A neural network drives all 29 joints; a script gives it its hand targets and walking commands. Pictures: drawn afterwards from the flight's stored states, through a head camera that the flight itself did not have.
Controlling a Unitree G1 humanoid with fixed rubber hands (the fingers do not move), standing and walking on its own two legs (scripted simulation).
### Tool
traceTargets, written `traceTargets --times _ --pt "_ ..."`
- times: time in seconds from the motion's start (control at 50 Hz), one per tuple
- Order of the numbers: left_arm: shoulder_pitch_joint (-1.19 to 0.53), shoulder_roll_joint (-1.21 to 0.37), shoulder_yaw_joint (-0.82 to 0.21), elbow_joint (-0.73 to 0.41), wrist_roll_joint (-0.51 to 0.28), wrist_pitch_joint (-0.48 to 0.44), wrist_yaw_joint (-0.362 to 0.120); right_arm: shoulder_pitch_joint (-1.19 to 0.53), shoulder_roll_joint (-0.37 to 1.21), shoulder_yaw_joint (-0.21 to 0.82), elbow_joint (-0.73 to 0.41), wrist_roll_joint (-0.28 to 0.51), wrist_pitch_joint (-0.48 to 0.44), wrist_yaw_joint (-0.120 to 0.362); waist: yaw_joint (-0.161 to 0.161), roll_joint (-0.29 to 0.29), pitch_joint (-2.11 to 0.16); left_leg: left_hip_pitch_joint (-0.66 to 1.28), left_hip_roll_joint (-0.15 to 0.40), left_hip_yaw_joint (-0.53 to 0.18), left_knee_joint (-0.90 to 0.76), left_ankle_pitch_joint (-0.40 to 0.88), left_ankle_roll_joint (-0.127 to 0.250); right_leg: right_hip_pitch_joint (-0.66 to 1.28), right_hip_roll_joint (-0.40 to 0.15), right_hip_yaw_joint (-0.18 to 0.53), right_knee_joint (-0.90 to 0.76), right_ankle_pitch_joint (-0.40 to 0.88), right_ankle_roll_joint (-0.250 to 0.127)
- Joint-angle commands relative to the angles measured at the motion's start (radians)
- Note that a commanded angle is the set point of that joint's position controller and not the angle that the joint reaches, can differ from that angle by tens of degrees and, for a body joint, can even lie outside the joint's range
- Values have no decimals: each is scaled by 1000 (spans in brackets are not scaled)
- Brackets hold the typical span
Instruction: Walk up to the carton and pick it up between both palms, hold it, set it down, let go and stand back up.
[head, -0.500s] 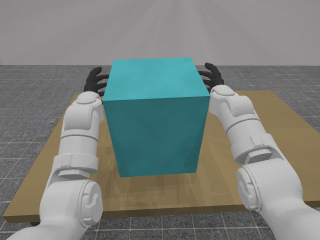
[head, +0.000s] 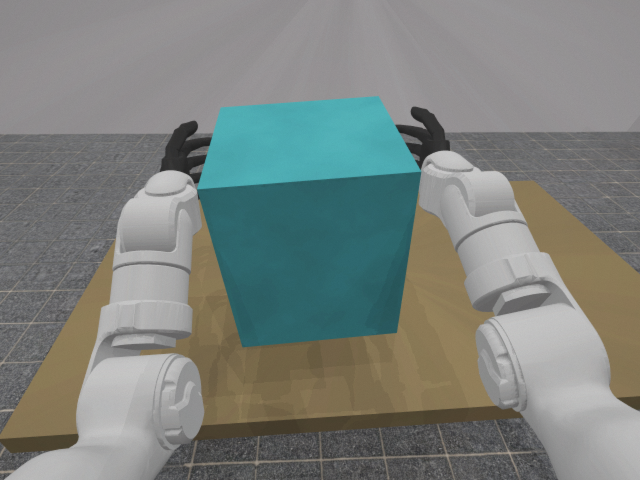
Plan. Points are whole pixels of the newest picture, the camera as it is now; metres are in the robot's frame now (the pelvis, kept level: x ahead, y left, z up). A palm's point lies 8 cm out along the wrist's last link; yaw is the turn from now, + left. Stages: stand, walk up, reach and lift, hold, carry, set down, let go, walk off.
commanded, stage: reach and lift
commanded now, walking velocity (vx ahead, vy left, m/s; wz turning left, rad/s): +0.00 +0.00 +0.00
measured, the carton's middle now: (310, 222) +0.41 +0.01 +0.19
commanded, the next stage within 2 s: hold in 0.24 s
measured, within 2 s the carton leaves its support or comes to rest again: neither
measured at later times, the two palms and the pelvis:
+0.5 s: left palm (171, 170) +0.36 +0.16 +0.29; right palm (440, 155) +0.38 -0.14 +0.30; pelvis +0.00 +0.00 +0.00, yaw +0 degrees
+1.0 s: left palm (176, 165) +0.37 +0.15 +0.29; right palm (445, 153) +0.38 -0.15 +0.30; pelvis +0.00 +0.00 +0.00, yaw +0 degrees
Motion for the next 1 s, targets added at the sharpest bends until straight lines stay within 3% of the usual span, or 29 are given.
traceTargets --times 0.0,0.04,0.06,0.12,0.18,0.22,0.24,0.26,0.34,0.36,0.38,0.4,0.44,0.46,0.54,0.56,0.58,0.62,0.66,0.68,0.7,0.8,0.84,0.86,0.88,0.9,0.92,0.96,0.98 --pt "-917 -583 -387 -117 -183 -28 -159 -885 769 168 -372 163 -16 133 -69 -44 -417 137 -55 3 -26 149 -7 166 68 -78 -87 142 27" --pt "-906 -602 -405 -171 -196 -28 -150 -896 780 217 -444 209 -17 129 -47 -28 -508 177 -60 -2 8 268 -18 219 81 -85 -63 268 25" --pt "-873 -543 -344 -83 -157 -13 -153 -878 748 208 -389 213 4 120 -33 -44 -365 140 -69 8 -6 229 -9 195 70 -73 -78 253 37" --pt "-825 -596 -417 -162 -173 -3 -170 -850 728 205 -481 223 3 108 -90 -23 -465 181 -63 -1 23 324 -27 245 70 -73 -62 371 33" --pt "-835 -569 -353 -80 -150 16 -177 -895 715 206 -428 240 22 109 -48 -49 -385 157 -55 -3 1 263 -13 208 75 -70 -80 261 29" --pt "-861 -570 -355 -60 -148 14 -186 -907 699 163 -394 213 30 110 -79 -41 -331 126 -53 -2 -25 162 -17 170 64 -76 -94 187 27" --pt "-858 -585 -362 -121 -158 7 -184 -889 739 198 -423 227 28 112 -57 -37 -414 152 -56 0 -5 245 -12 206 70 -72 -77 267 30" --pt "-882 -580 -382 -147 -161 11 -186 -904 719 187 -426 224 22 111 -83 -26 -444 165 -57 -8 -2 239 -17 223 64 -70 -78 287 31" --pt "-957 -571 -391 -166 -193 1 -176 -956 748 215 -470 250 34 114 -61 -59 -462 170 -60 -6 1 230 -9 195 73 -82 -80 224 34" --pt "-953 -571 -395 -117 -191 10 -174 -923 726 188 -420 226 36 118 -79 -16 -419 143 -58 -7 -10 191 -24 172 72 -80 -81 207 23" --pt "-939 -565 -373 -133 -196 10 -177 -888 722 175 -389 220 44 115 -89 -44 -380 129 -56 -7 -12 207 -19 177 71 -75 -83 220 27" --pt "-956 -547 -365 -124 -182 8 -177 -893 731 174 -360 228 46 118 -64 -26 -355 118 -62 -4 -15 157 -13 155 59 -70 -87 177 28" --pt "-924 -567 -353 -64 -148 10 -186 -876 700 114 -286 174 45 124 -102 -4 -316 73 -57 1 -46 70 -13 130 55 -65 -100 106 16" --pt "-909 -554 -315 -25 -116 21 -189 -849 692 107 -238 171 54 128 -83 -11 -253 65 -51 -5 -57 48 -13 134 55 -68 -98 88 13" --pt "-924 -564 -316 -26 -148 15 -188 -923 685 115 -317 182 40 137 -68 -23 -312 59 -45 -12 -44 80 -15 160 63 -69 -90 103 4" --pt "-951 -565 -323 -40 -154 16 -191 -902 678 106 -284 179 46 137 -102 -8 -300 75 -48 -9 -46 66 -19 133 58 -67 -97 85 10" --pt "-948 -553 -315 -42 -154 14 -192 -929 697 141 -308 199 44 135 -64 -15 -342 69 -50 -7 -45 76 -8 162 59 -64 -91 95 12" --pt "-974 -555 -317 -93 -164 11 -185 -928 704 153 -312 212 49 137 -53 -29 -358 78 -44 -1 -39 103 -5 156 62 -68 -88 105 12" --pt "-955 -578 -361 -37 -184 13 -177 -933 686 123 -352 185 42 137 -101 -5 -359 93 -48 -16 -39 85 -18 131 58 -70 -100 114 8" --pt "-959 -569 -372 -115 -200 9 -173 -959 728 188 -422 229 35 131 -51 -44 -451 106 -47 -5 -22 155 -8 183 74 -74 -75 167 14" --pt "-944 -560 -357 -50 -173 20 -177 -880 687 138 -312 211 57 125 -87 -5 -346 78 -46 -8 -44 95 -15 152 65 -55 -94 136 0" --pt "-946 -552 -314 -97 -158 20 -176 -905 723 175 -338 236 55 129 -41 -38 -375 118 -53 -7 -14 204 -10 192 67 -73 -75 207 17" --pt "-937 -580 -381 -107 -183 23 -187 -852 676 139 -327 223 59 120 -104 24 -402 128 -47 -20 -14 226 -42 202 67 -66 -76 260 6" --pt "-946 -582 -367 -137 -194 20 -185 -904 703 179 -404 257 50 125 -75 -14 -436 124 -52 -24 -6 203 -24 189 69 -71 -72 220 12" --pt "-929 -566 -337 -131 -149 28 -188 -841 673 157 -319 241 68 119 -80 11 -367 119 -52 -19 -13 210 -27 184 65 -67 -82 220 12" --pt "-993 -589 -383 -160 -182 19 -180 -950 719 193 -444 261 52 122 -62 -4 -463 140 -57 -17 -6 224 -25 193 71 -73 -77 215 17" --pt "-962 -571 -358 -149 -173 21 -182 -887 726 181 -363 241 65 119 -78 -13 -424 134 -57 -12 -5 215 -15 196 66 -73 -79 237 23" --pt "-963 -573 -387 -103 -194 18 -174 -946 710 171 -399 237 58 119 -68 -26 -444 128 -45 -18 -15 196 -23 172 71 -70 -82 208 18" --pt "-978 -568 -374 -95 -186 20 -176 -941 694 154 -385 223 58 116 -93 -8 -409 119 -49 -16 -20 148 -26 142 64 -69 -83 172 16"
